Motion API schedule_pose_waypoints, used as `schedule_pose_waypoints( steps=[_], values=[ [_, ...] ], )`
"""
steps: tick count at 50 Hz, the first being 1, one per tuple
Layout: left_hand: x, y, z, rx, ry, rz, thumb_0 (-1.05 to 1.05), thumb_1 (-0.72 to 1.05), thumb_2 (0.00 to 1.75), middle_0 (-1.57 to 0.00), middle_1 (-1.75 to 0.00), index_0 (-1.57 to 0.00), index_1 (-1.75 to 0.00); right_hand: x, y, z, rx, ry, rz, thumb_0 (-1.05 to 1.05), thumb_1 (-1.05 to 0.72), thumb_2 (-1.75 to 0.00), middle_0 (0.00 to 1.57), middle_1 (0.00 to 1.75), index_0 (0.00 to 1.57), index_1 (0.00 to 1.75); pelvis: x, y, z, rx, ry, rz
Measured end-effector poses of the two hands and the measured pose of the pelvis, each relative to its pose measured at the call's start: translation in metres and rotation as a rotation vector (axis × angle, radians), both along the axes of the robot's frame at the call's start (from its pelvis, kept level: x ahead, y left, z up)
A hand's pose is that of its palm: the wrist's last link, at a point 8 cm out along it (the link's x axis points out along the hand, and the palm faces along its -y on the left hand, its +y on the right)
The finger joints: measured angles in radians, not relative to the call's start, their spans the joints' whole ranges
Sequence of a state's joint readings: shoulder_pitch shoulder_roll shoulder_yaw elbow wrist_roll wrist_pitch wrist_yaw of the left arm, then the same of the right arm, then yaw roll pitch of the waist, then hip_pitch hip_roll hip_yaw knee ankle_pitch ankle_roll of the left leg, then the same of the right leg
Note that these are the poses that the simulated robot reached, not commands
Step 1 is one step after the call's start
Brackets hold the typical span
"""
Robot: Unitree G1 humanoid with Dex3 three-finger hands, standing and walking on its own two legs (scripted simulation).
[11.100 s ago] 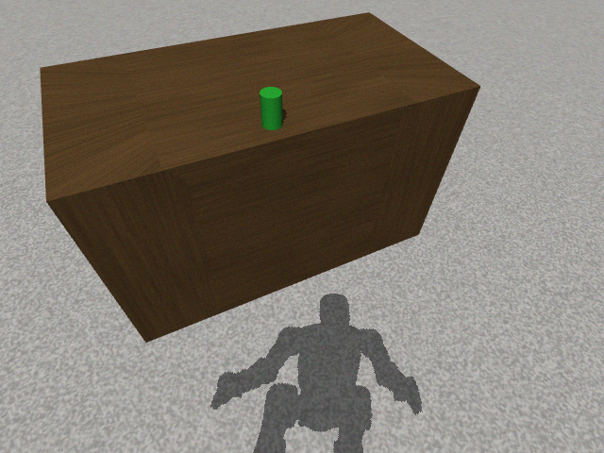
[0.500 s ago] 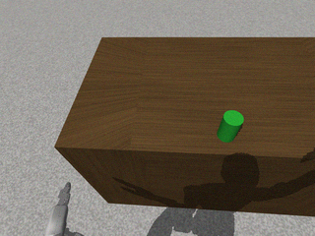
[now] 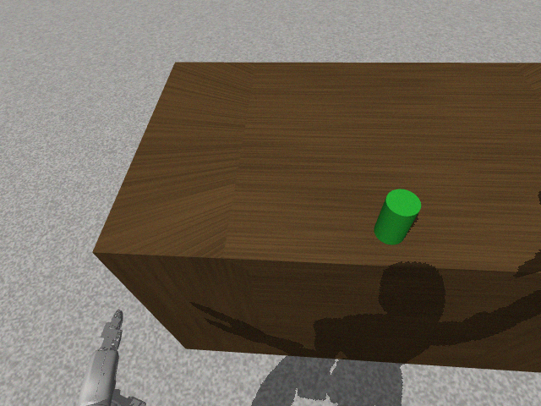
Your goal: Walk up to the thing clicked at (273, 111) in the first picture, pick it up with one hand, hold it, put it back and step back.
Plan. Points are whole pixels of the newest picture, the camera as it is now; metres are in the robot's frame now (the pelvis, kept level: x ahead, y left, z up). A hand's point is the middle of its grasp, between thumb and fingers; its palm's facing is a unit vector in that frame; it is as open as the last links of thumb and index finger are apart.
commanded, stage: approach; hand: right
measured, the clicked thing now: (395, 218) +0.43 -0.17 +0.00
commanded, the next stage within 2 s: close in in 0.18 s
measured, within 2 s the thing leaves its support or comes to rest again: neither
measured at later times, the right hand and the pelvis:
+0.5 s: hand (437, 218) +0.42 -0.24 +0.01, palm faces +0.03 +1.00 +0.07, open 17.7 cm; pelvis -0.02 +0.00 -0.04, yaw +2 degrees
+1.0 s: hand (404, 217) +0.42 -0.18 +0.01, palm faces +0.07 +1.00 +0.03, open 17.8 cm; pelvis -0.02 +0.01 -0.04, yaw +2 degrees
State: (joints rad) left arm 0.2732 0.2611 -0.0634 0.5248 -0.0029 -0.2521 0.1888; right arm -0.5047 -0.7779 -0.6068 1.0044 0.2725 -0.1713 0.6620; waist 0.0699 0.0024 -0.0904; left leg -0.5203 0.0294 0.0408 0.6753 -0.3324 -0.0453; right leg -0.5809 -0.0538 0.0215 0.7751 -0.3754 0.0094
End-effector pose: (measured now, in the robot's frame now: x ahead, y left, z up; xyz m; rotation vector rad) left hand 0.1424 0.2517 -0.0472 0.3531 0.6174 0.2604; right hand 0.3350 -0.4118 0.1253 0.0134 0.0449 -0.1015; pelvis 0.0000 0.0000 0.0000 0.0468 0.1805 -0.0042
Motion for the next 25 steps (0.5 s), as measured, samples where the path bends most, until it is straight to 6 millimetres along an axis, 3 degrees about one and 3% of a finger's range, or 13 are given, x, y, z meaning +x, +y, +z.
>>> schedule_pose_waypoints(
  steps=[6, 17, 25],
  values=[
    [0.000, -0.001, -0.001, 0.001, -0.015, -0.015, -0.01, -0.53, 0.04, -0.05, -0.04, -0.06, -0.04, 0.008, 0.020, -0.030, 0.024, 0.049, 0.032, -0.01, 0.61, -0.04, 0.04, 0.05, 0.05, 0.05, -0.003, 0.000, -0.005, -0.001, 0.015, 0.000],
    [-0.018, 0.006, -0.012, 0.040, 0.009, 0.006, -0.01, -0.52, 0.03, -0.06, -0.05, -0.06, -0.04, 0.044, 0.089, -0.104, 0.064, 0.022, 0.089, -0.01, 0.61, -0.05, 0.04, 0.06, 0.04, 0.05, -0.015, -0.002, -0.028, 0.002, 0.088, 0.020],
    [-0.033, 0.004, -0.007, 0.030, -0.016, 0.030, -0.01, -0.52, 0.03, -0.06, -0.05, -0.07, -0.03, 0.061, 0.123, -0.116, 0.057, -0.002, 0.067, -0.02, 0.61, -0.05, 0.03, 0.06, 0.04, 0.05, -0.022, -0.005, -0.038, 0.007, 0.108, 0.038]
  ],
)
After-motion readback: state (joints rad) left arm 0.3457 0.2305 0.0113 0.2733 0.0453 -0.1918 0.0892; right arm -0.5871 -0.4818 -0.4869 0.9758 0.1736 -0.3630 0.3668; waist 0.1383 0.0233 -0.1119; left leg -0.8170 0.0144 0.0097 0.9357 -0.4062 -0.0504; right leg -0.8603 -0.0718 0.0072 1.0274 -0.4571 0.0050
